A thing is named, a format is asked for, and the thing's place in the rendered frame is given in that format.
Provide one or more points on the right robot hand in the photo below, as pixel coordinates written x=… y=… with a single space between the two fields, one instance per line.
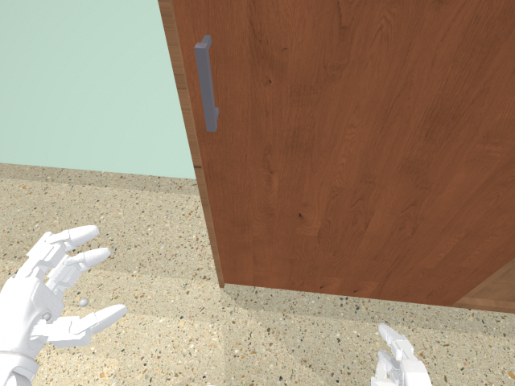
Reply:
x=409 y=372

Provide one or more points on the left robot forearm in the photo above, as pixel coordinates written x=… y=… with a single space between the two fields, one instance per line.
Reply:
x=17 y=369

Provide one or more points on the wardrobe door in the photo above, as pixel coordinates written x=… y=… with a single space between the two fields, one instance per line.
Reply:
x=363 y=148
x=500 y=286

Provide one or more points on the handle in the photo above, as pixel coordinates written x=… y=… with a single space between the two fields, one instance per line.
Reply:
x=205 y=78

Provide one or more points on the left robot hand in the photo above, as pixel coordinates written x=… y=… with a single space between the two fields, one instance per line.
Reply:
x=24 y=298

